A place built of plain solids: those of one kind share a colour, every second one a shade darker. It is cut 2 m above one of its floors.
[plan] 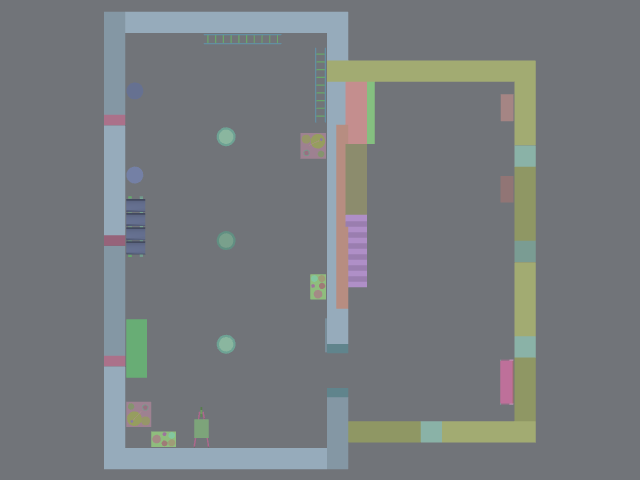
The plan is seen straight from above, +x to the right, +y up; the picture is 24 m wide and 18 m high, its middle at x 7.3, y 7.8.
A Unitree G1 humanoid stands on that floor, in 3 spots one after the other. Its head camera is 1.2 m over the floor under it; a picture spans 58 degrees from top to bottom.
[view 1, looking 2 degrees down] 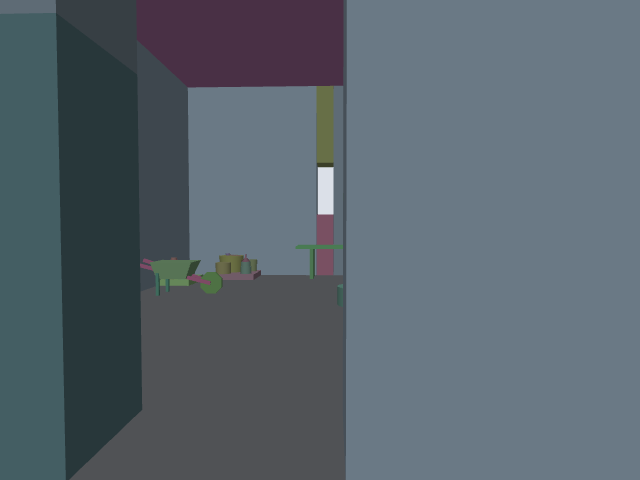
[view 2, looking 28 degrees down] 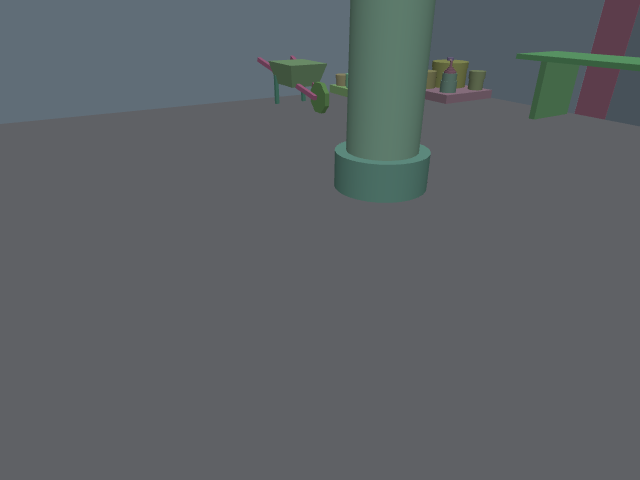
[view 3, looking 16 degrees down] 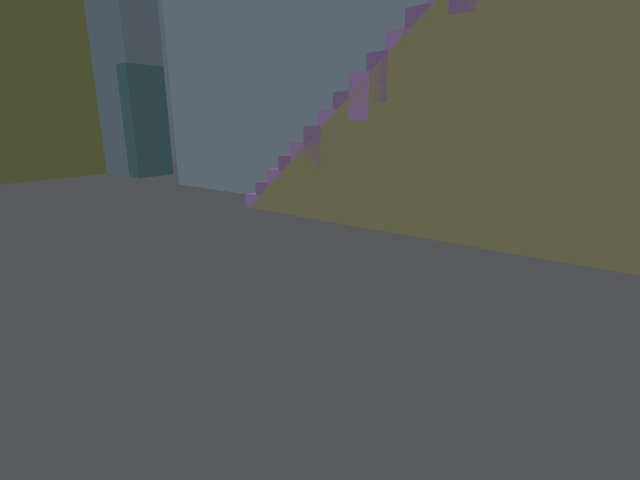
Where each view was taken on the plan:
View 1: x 10.29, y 3.50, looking -178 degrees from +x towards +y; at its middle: wall_undercroft_under_light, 10.31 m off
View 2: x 5.76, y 6.40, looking -120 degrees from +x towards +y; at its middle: ground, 2.56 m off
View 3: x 13.09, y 10.34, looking -143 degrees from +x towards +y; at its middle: ground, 4.35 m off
